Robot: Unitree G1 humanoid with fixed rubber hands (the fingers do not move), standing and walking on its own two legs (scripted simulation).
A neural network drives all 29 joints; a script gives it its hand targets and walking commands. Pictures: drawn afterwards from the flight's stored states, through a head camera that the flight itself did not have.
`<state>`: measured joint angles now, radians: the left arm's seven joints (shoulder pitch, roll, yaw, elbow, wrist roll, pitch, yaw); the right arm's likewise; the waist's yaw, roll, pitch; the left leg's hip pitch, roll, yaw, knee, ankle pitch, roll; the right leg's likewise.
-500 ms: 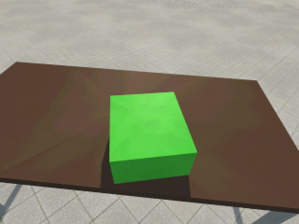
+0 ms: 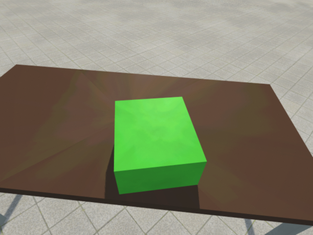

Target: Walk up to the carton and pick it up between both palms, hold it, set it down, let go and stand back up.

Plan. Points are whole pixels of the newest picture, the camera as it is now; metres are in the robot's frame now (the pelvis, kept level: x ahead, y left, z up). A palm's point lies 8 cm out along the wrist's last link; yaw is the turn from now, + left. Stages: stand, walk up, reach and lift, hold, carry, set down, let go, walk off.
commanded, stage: stand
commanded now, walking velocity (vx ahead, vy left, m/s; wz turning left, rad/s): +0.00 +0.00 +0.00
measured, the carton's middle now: (154, 140) +0.49 +0.03 -0.07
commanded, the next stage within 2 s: none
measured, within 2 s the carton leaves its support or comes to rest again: neither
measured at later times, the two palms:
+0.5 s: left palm out of the picture +0.01 +0.25 -0.14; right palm out of the picture +0.01 -0.25 -0.13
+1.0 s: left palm out of the picture +0.00 +0.24 -0.14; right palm out of the picture +0.01 -0.25 -0.13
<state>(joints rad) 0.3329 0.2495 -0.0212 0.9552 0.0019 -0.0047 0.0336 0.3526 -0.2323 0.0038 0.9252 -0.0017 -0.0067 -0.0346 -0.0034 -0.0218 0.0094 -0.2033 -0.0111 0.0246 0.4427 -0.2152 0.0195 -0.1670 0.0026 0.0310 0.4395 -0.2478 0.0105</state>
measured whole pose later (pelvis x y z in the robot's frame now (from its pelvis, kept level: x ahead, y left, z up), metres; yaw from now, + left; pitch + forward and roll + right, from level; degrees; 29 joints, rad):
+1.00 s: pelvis +0.01 +0.00 +0.00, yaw +0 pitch -1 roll +0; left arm 0.34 0.23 -0.02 1.01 0.00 -0.01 0.04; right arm 0.34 -0.21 0.01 1.00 0.00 -0.01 -0.04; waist 0.00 -0.02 0.02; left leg -0.19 -0.01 0.01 0.43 -0.22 0.01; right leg -0.15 0.00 0.02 0.42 -0.25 0.01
